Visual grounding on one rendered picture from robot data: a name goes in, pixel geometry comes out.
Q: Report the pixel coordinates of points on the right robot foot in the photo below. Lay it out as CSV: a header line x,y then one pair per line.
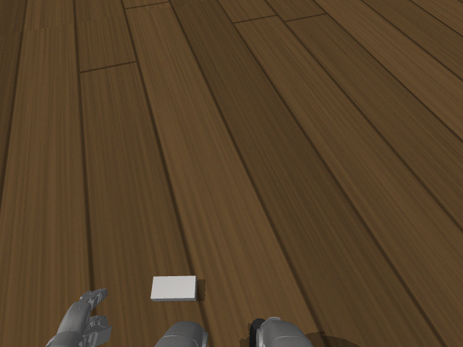
x,y
253,329

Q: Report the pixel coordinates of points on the carton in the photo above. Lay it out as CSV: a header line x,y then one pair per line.
x,y
174,288

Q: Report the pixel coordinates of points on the left robot arm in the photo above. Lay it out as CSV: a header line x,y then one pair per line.
x,y
66,339

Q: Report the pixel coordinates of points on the left robot hand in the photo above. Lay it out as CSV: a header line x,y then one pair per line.
x,y
95,330

